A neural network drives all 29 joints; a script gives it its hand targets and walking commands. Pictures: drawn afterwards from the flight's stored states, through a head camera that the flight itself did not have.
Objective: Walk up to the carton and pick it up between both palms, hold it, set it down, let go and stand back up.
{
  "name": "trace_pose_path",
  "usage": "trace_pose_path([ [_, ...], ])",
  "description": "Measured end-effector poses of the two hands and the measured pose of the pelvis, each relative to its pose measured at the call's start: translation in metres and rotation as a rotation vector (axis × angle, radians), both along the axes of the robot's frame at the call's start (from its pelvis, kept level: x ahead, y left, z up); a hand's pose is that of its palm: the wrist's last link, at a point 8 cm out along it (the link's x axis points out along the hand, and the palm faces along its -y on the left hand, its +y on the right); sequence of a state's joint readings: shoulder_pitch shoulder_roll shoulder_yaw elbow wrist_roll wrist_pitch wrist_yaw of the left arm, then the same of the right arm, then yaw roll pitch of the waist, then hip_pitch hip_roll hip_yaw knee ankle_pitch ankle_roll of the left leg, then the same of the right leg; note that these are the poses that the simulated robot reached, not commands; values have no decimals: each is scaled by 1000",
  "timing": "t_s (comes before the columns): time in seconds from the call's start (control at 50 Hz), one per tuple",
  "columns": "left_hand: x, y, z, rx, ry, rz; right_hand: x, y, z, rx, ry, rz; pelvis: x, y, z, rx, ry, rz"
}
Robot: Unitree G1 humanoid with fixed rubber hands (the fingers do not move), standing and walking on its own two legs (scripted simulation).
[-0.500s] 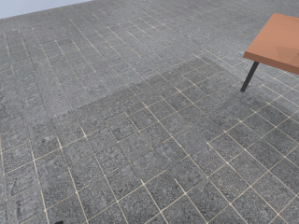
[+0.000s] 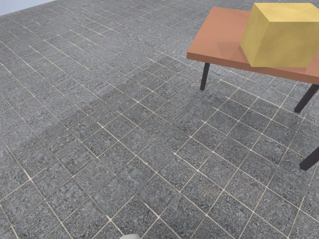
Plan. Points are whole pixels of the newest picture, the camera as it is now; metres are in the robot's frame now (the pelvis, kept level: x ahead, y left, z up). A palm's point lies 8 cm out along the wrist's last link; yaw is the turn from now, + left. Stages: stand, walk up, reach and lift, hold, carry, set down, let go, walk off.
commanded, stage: walk up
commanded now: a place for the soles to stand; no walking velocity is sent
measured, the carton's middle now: (280, 35) +0.96 -0.47 +0.06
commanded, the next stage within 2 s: none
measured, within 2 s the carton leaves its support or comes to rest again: neither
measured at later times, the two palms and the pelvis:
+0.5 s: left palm (105, 159) +0.36 +0.22 -0.08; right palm out of the picture +0.06 -0.41 -0.06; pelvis +0.15 -0.07 +0.01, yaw -14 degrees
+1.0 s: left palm (147, 146) +0.44 +0.10 -0.12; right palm out of the picture +0.31 -0.53 -0.07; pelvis +0.32 -0.19 -0.01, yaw -18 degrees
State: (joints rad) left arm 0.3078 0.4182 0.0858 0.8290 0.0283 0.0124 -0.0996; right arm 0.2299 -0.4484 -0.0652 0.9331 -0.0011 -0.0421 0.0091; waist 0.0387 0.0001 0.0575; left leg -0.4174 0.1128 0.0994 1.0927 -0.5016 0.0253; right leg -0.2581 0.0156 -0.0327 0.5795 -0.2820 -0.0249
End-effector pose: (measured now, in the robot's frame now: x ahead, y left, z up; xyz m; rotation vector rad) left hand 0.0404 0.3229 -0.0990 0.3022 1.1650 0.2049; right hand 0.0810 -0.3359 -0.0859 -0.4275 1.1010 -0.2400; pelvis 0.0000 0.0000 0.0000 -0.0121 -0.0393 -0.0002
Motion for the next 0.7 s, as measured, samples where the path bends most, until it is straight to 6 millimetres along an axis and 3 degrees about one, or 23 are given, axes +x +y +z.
trace_pose_path([
  [0.1, 33, -19, -15, -45, 40, -58, 24, 4, 11, 1, -53, -6, 30, -6, 0, -26, 1, -51],
  [0.2, 110, -26, -33, -50, -19, -159, 18, -11, 12, -75, -69, -83, 66, -6, -15, 4, -3, -99],
  [0.34, 224, -51, -5, -24, -89, -328, -18, -37, 32, -112, -43, -273, 107, -25, 0, 9, -19, -182],
  [0.46, 296, -84, 19, -4, -128, -378, -28, -65, 33, -96, 72, -319, 141, -56, 8, 11, -3, -222],
  [0.54, 337, -123, 21, 10, -123, -412, -15, -96, 18, -70, 101, -334, 168, -87, 1, 30, 7, -256],
  [0.6, 364, -158, 15, 30, -138, -424, 5, -127, -5, -52, 102, -345, 191, -117, -13, 36, 13, -275],
  [0.64, 375, -178, 11, 34, -161, -416, 24, -141, -17, -33, 106, -339, 202, -134, -18, 5, -2, -278],
  [0.7, 374, -200, 10, 15, -160, -378, 67, -149, -19, 16, 77, -320, 218, -153, -12, 19, -13, -290],
])
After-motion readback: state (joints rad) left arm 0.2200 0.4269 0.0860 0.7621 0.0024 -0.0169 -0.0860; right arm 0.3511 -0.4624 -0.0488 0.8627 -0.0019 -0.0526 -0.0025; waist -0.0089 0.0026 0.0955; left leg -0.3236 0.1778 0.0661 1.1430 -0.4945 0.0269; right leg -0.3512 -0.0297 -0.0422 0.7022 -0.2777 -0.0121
